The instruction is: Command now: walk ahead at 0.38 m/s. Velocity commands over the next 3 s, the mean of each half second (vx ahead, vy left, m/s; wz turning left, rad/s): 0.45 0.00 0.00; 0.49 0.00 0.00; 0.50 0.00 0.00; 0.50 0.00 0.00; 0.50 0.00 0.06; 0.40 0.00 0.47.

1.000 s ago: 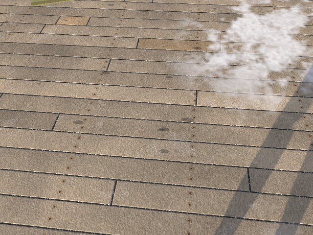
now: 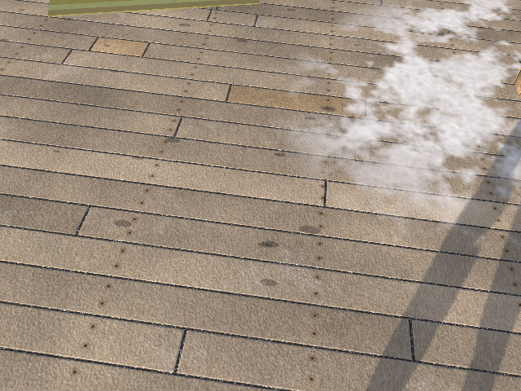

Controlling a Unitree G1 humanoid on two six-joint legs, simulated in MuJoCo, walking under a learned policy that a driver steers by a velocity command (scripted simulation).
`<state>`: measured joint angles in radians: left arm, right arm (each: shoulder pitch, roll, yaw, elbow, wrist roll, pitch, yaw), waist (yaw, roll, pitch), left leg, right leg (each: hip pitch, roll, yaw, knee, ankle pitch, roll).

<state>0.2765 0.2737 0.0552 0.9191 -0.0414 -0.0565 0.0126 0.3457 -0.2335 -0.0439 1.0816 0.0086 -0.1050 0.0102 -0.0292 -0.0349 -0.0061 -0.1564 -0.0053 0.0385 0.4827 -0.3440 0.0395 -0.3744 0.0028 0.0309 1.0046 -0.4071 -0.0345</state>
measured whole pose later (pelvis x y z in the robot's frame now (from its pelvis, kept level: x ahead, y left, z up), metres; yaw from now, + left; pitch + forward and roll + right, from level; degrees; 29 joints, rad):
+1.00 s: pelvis +0.56 +0.03 +0.00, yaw +0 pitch +1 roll -1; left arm 0.30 0.28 0.05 0.97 -0.03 -0.09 0.00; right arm 0.15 -0.25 -0.05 0.86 0.00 -0.10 0.03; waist 0.01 -0.03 0.03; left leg -0.38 -0.01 0.05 0.50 -0.16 0.06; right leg -0.35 -0.02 0.03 1.14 -0.40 -0.05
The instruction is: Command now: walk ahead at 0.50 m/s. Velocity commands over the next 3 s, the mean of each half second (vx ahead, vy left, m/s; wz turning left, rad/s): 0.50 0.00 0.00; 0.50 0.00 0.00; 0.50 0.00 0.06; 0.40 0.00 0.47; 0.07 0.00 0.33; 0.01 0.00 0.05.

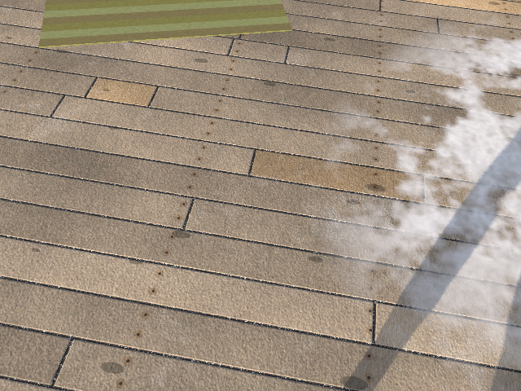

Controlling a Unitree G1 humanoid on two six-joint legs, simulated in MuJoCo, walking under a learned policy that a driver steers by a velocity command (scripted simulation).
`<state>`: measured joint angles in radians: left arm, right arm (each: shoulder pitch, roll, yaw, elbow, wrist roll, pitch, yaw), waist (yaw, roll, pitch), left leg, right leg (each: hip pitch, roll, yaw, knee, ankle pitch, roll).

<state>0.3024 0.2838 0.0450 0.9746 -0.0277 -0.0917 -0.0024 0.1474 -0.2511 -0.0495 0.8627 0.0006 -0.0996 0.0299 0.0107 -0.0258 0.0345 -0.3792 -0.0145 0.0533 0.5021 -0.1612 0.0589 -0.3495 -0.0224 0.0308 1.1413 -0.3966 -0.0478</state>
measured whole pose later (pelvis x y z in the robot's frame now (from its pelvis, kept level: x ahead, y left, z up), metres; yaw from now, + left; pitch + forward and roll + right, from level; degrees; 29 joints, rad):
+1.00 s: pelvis +0.57 +0.00 -0.01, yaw +0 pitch +2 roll -2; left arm 0.37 0.28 0.07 1.02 -0.01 -0.05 0.01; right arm 0.02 -0.25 -0.05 0.82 0.01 -0.09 0.03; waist 0.06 0.00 0.03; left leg -0.49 0.03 0.04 0.54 -0.08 0.07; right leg -0.01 -0.02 -0.04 0.52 -0.43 0.01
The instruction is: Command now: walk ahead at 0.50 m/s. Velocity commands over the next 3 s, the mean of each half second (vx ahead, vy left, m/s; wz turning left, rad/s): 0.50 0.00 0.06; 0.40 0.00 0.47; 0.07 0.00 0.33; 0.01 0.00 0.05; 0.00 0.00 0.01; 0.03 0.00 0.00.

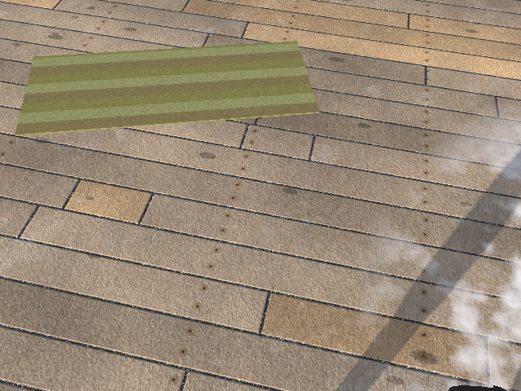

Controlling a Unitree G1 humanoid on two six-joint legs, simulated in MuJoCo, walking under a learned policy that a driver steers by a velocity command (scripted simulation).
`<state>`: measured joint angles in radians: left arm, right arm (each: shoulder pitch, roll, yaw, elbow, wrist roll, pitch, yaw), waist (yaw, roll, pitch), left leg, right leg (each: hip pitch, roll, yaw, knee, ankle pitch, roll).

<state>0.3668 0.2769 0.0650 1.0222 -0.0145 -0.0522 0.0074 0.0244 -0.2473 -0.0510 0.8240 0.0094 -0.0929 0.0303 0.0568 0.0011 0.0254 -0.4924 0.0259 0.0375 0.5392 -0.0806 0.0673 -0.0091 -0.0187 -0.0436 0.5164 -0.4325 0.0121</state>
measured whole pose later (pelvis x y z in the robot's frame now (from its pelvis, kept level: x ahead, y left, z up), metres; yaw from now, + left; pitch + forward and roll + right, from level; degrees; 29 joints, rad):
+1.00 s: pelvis +0.51 +0.01 +0.01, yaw +18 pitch +1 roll -3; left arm 0.23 0.27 0.09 0.95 -0.03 -0.04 0.04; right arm 0.08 -0.26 -0.08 0.76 0.01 -0.02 0.05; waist 0.05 0.02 0.05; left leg -0.53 0.05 0.05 0.59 -0.07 0.07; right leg -0.01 -0.04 -0.27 0.41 -0.39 0.04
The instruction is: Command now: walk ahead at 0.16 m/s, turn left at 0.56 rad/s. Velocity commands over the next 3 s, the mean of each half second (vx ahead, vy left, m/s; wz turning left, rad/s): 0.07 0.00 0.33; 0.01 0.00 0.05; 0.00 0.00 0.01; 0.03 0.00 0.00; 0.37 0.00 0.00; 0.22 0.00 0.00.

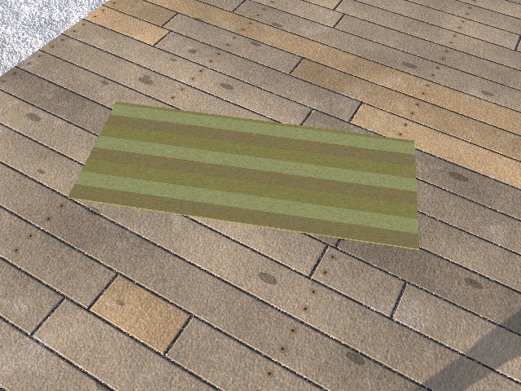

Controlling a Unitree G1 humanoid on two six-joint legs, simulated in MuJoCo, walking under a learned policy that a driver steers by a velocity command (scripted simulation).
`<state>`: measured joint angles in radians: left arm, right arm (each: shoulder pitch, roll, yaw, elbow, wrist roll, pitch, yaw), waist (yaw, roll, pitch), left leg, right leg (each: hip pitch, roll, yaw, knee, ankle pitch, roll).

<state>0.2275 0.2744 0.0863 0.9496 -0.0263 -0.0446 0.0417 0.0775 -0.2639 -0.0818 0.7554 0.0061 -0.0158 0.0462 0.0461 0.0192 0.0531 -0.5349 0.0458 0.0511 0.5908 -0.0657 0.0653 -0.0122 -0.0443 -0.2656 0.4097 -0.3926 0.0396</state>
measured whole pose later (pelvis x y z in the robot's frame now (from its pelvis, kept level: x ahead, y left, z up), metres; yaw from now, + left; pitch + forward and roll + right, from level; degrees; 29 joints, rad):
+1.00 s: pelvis +0.13 -0.02 +0.01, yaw +10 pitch -1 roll +0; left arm 0.16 0.24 0.03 0.98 0.00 -0.02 0.02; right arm 0.16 -0.23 -0.05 0.87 -0.01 0.01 -0.02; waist 0.01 0.00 0.03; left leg -0.26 -0.06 -0.08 0.53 -0.24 0.01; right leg -0.18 -0.01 0.01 0.52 -0.33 0.01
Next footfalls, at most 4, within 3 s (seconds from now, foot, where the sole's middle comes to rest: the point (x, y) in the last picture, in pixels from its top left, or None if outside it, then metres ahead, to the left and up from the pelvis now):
0.02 left None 0.17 0.10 -0.76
0.48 right None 0.16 -0.14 -0.76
2.62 right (295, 327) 0.62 -0.05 -0.77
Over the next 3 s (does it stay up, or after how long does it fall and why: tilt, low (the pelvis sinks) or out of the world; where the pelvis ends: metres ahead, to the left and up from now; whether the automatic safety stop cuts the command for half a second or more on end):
stays up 0.53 0.02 0.01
